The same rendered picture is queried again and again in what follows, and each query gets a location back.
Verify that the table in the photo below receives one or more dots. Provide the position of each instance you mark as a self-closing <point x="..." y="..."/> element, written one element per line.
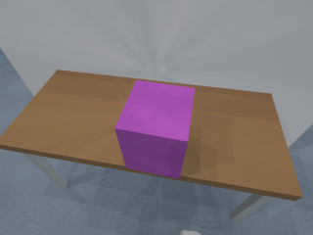
<point x="235" y="141"/>

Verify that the carton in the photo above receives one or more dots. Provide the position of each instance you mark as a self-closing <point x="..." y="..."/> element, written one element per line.
<point x="153" y="128"/>

